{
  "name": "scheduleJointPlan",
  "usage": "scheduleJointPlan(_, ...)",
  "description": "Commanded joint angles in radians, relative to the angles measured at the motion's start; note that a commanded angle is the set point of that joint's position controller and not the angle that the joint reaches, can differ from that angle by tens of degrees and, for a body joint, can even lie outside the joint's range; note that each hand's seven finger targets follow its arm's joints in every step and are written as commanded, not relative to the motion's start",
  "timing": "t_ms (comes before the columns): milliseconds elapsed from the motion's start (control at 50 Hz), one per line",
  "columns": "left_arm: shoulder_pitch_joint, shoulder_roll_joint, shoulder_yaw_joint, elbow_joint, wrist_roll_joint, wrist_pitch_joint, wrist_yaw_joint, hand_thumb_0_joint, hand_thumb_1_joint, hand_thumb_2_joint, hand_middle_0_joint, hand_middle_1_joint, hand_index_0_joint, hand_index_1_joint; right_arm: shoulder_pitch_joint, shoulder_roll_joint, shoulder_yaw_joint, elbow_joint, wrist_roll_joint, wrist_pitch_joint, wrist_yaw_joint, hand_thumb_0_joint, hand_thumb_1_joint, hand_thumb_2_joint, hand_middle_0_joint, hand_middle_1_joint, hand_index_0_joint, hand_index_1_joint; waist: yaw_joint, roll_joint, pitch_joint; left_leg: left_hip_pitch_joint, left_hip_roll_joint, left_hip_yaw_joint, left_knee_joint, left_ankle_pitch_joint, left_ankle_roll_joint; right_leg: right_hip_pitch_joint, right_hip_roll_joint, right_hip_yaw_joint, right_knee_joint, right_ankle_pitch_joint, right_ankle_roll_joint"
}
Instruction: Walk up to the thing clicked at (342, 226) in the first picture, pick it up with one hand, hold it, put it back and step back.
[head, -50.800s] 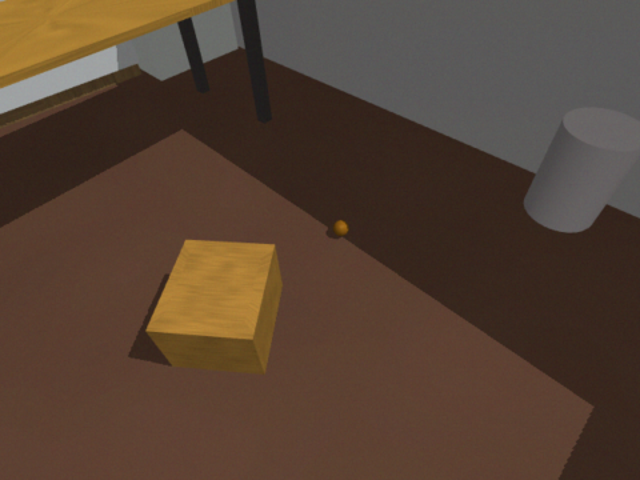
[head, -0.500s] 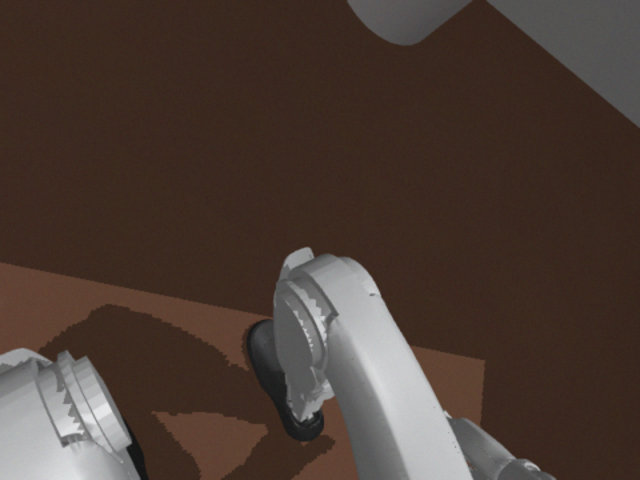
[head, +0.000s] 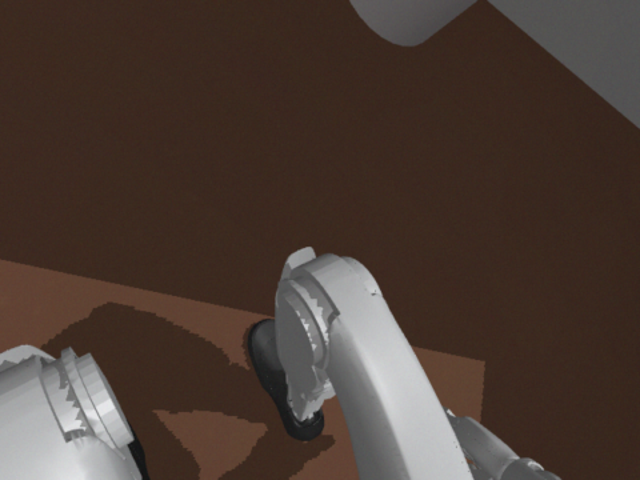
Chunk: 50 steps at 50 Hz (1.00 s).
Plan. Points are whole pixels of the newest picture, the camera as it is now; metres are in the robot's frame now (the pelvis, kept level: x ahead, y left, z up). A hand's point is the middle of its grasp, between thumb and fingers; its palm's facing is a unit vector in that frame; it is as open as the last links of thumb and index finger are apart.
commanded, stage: close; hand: left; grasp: from above
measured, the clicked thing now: out of the picture +0.46 +0.36 -0.27
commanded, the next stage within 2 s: settle in 0.18 s
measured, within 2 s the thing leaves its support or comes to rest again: leaves its support in 0.60 s
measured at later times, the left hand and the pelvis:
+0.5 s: hand out of the picture +0.45 +0.35 -0.26, palm faces -0.44 -0.18 -0.88, open 8.4 cm; pelvis +0.00 +0.00 +0.00, yaw +0 degrees
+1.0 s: hand out of the picture +0.44 +0.37 -0.17, palm faces -0.42 -0.13 -0.90, open 8.4 cm; pelvis +0.00 +0.00 +0.01, yaw +3 degrees
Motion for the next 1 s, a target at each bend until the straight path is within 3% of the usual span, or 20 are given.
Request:
scheduleJointPlan(0, -0.244, 0.235, 0.012, -0.134, -0.012, -0.005, 0.037, 0.000, 0.523, 0.568, -0.781, -0.774, -0.839, -0.714, 0.194, -0.324, -0.092, 0.025, 0.000, 0.001, -0.009, 0.000, -0.893, -0.899, 0.199, 0.300, 0.199, 0.300, -0.041, 0.599, -0.681, 0.536, 0.034, 0.099, -0.254, 0.274, 0.010, 0.356, 0.035, -0.105, -0.188, 0.297, -0.068)
scheduleJointPlan(80, -0.220, 0.205, -0.015, -0.088, 0.001, -0.001, 0.036, 0.000, 0.584, 0.565, -0.833, -0.758, -0.889, -0.699, 0.187, -0.325, -0.095, 0.020, 0.000, 0.002, -0.008, 0.000, -0.895, -0.900, 0.199, 0.300, 0.199, 0.300, -0.052, 0.570, -0.613, 0.488, 0.031, 0.110, -0.248, 0.235, 0.016, 0.337, 0.037, -0.100, -0.195, 0.276, -0.066)
scheduleJointPlan(180, -0.241, 0.236, 0.004, -0.112, 0.001, 0.005, 0.046, 0.000, 0.653, 0.614, -0.901, -0.749, -0.947, -0.700, 0.190, -0.327, -0.097, 0.023, 0.000, 0.006, -0.014, 0.000, -0.895, -0.900, 0.199, 0.300, 0.199, 0.300, -0.041, 0.589, -0.670, 0.514, 0.034, 0.111, -0.248, 0.259, 0.014, 0.367, 0.038, -0.095, -0.198, 0.295, -0.067)
scheduleJointPlan(200, -0.247, 0.221, 0.001, -0.111, 0.003, 0.005, 0.048, 0.000, 0.696, 0.597, -0.920, -0.765, -0.975, -0.707, 0.197, -0.325, -0.094, 0.023, -0.005, 0.004, -0.011, 0.000, -0.896, -0.900, 0.199, 0.300, 0.199, 0.300, -0.044, 0.601, -0.668, 0.523, 0.031, 0.105, -0.249, 0.268, 0.012, 0.347, 0.034, -0.103, -0.188, 0.298, -0.068)
scheduleJointPlan(220, -0.245, 0.179, -0.035, -0.093, -0.003, 0.004, 0.044, 0.000, 0.706, 0.578, -0.921, -0.763, -0.980, -0.702, 0.182, -0.325, -0.096, 0.014, -0.007, 0.002, -0.011, 0.000, -0.895, -0.899, 0.199, 0.300, 0.199, 0.300, -0.056, 0.588, -0.636, 0.500, 0.033, 0.110, -0.252, 0.245, 0.015, 0.343, 0.039, -0.099, -0.197, 0.287, -0.069)
scheduleJointPlan(240, -0.214, 0.209, -0.012, -0.049, -0.010, 0.007, 0.047, 0.000, 0.720, 0.576, -0.937, -0.749, -0.993, -0.690, 0.190, -0.324, -0.087, 0.021, -0.004, 0.002, -0.011, 0.000, -0.896, -0.900, 0.199, 0.300, 0.199, 0.300, -0.061, 0.549, -0.607, 0.470, 0.031, 0.108, -0.248, 0.218, 0.020, 0.344, 0.036, -0.101, -0.205, 0.268, -0.064)
scheduleJointPlan(260, -0.239, 0.229, -0.004, -0.093, -0.004, 0.003, 0.046, 0.000, 0.741, 0.575, -0.951, -0.739, -1.007, -0.680, 0.200, -0.329, -0.087, 0.020, -0.002, 0.002, -0.010, 0.000, -0.894, -0.899, 0.199, 0.300, 0.199, 0.300, -0.059, 0.559, -0.623, 0.476, 0.031, 0.106, -0.251, 0.230, 0.019, 0.350, 0.036, -0.101, -0.204, 0.273, -0.064)
scheduleJointPlan(300, -0.244, 0.231, -0.001, -0.080, -0.006, 0.008, 0.039, 0.000, 0.636, 0.603, -0.944, -0.736, -0.998, -0.682, 0.196, -0.332, -0.093, 0.016, 0.002, 0.000, -0.013, 0.000, -0.910, -0.901, 0.200, 0.300, 0.199, 0.300, -0.053, 0.575, -0.623, 0.488, 0.029, 0.107, -0.249, 0.229, 0.017, 0.329, 0.031, -0.098, -0.191, 0.268, -0.068)
scheduleJointPlan(360, -0.235, 0.217, -0.011, -0.085, -0.006, 0.016, 0.030, 0.000, 0.639, 0.605, -0.952, -0.723, -1.003, -0.673, 0.199, -0.330, -0.096, 0.018, -0.002, -0.002, -0.011, 0.000, -0.909, -0.901, 0.200, 0.300, 0.200, 0.300, -0.056, 0.593, -0.639, 0.524, 0.034, 0.101, -0.257, 0.247, 0.011, 0.337, 0.033, -0.100, -0.190, 0.277, -0.068)
scheduleJointPlan(440, -0.263, 0.266, 0.023, -0.180, -0.022, 0.024, 0.020, 0.000, 0.667, 0.627, -0.979, -0.725, -1.027, -0.677, 0.208, -0.333, -0.104, 0.009, 0.004, 0.003, -0.015, 0.000, -0.910, -0.902, 0.200, 0.300, 0.199, 0.300, -0.032, 0.618, -0.730, 0.540, 0.031, 0.120, -0.246, 0.288, 0.016, 0.398, 0.035, -0.086, -0.205, 0.323, -0.065)
scheduleJointPlan(460, -0.273, 0.266, 0.030, -0.205, -0.027, 0.023, 0.018, 0.000, 0.687, 0.629, -0.990, -0.729, -1.039, -0.680, 0.201, -0.330, -0.109, 0.011, 0.009, 0.003, -0.015, 0.000, -0.910, -0.902, 0.200, 0.300, 0.199, 0.300, -0.016, 0.649, -0.749, 0.552, 0.030, 0.119, -0.247, 0.300, 0.012, 0.377, 0.031, -0.089, -0.196, 0.323, -0.071)
scheduleJointPlan(500, -0.245, 0.229, 0.004, -0.193, -0.025, 0.030, 0.006, 0.000, 0.680, 0.643, -0.994, -0.727, -1.038, -0.684, 0.198, -0.318, -0.110, 0.017, 0.008, 0.004, -0.010, 0.000, -0.913, -0.903, 0.200, 0.300, 0.199, 0.300, -0.024, 0.652, -0.721, 0.555, 0.033, 0.123, -0.245, 0.305, 0.012, 0.367, 0.035, -0.086, -0.194, 0.326, -0.070)
scheduleJointPlan(520, -0.266, 0.247, 0.024, -0.262, -0.031, 0.025, 0.009, 0.000, 0.696, 0.622, -0.985, -0.736, -1.039, -0.682, 0.195, -0.326, -0.115, 0.013, 0.010, 0.008, -0.011, 0.000, -0.907, -0.901, 0.200, 0.300, 0.199, 0.300, -0.010, 0.662, -0.768, 0.575, 0.033, 0.117, -0.252, 0.334, 0.007, 0.378, 0.035, -0.094, -0.196, 0.344, -0.070)
scheduleJointPlan(560, -0.235, 0.251, 0.034, -0.251, -0.030, 0.036, 0.001, 0.000, 0.708, 0.632, -1.003, -0.726, -1.052, -0.678, 0.206, -0.320, -0.121, 0.015, 0.015, 0.011, -0.009, 0.000, -0.909, -0.901, 0.200, 0.300, 0.199, 0.300, -0.006, 0.662, -0.770, 0.558, 0.030, 0.129, -0.239, 0.329, 0.013, 0.385, 0.033, -0.082, -0.193, 0.350, -0.071)
scheduleJointPlan(580, -0.270, 0.259, 0.046, -0.365, -0.035, 0.029, 0.003, 0.000, 0.723, 0.645, -1.008, -0.729, -1.058, -0.679, 0.192, -0.315, -0.126, 0.002, 0.017, 0.013, -0.009, 0.000, -0.904, -0.900, 0.200, 0.300, 0.199, 0.300, 0.024, 0.702, -0.824, 0.587, 0.027, 0.135, -0.254, 0.358, 0.007, 0.405, 0.032, -0.083, -0.196, 0.370, -0.074)
scheduleJointPlan(600, -0.208, 0.241, 0.040, -0.296, -0.026, 0.041, -0.003, 0.000, 0.743, 0.652, -1.027, -0.743, -1.078, -0.693, 0.188, -0.306, -0.129, 0.007, 0.016, 0.018, -0.006, 0.000, -0.908, -0.901, 0.200, 0.300, 0.199, 0.300, 0.025, 0.703, -0.822, 0.583, 0.028, 0.137, -0.256, 0.345, 0.010, 0.400, 0.035, -0.077, -0.194, 0.362, -0.075)
scheduleJointPlan(760, -0.228, 0.148, 0.023, -0.409, -0.049, 0.081, -0.064, 0.000, 0.799, 0.659, -1.073, -0.711, -1.117, -0.668, 0.204, -0.292, -0.188, 0.008, 0.047, 0.044, 0.004, 0.000, -0.904, -0.900, 0.199, 0.299, 0.199, 0.299, 0.046, 0.682, -0.816, 0.541, 0.014, 0.146, -0.296, 0.270, 0.011, 0.308, 0.023, -0.067, -0.205, 0.293, -0.087)
scheduleJointPlan(820, -0.247, 0.090, -0.006, -0.435, -0.055, 0.093, -0.109, 0.000, 0.836, 0.643, -1.098, -0.709, -1.146, -0.661, 0.221, -0.281, -0.210, 0.018, 0.065, 0.055, 0.005, 0.000, -0.903, -0.900, 0.200, 0.299, 0.199, 0.299, 0.045, 0.680, -0.820, 0.541, 0.010, 0.148, -0.318, 0.239, 0.013, 0.281, 0.019, -0.058, -0.206, 0.267, -0.087)
scheduleJointPlan(900, -0.235, 0.016, -0.040, -0.418, -0.073, 0.108, -0.171, 0.000, 0.838, 0.643, -1.118, -0.702, -1.163, -0.658, 0.239, -0.263, -0.233, 0.011, 0.088, 0.073, 0.003, 0.000, -0.907, -0.901, 0.199, 0.299, 0.199, 0.299, 0.047, 0.592, -0.790, 0.488, 0.002, 0.158, -0.326, 0.192, 0.027, 0.272, 0.015, -0.039, -0.238, 0.231, -0.084)
scheduleJointPlan(980, -0.248, 0.015, -0.043, -0.472, -0.083, 0.101, -0.225, 0.000, 0.823, 0.678, -1.109, -0.730, -1.152, -0.688, 0.262, -0.250, -0.246, 0.008, 0.103, 0.096, -0.008, 0.000, -0.908, -0.902, 0.199, 0.300, 0.199, 0.300, 0.061, 0.549, -0.837, 0.482, -0.005, 0.174, -0.324, 0.219, 0.031, 0.322, 0.009, -0.017, -0.251, 0.243, -0.083)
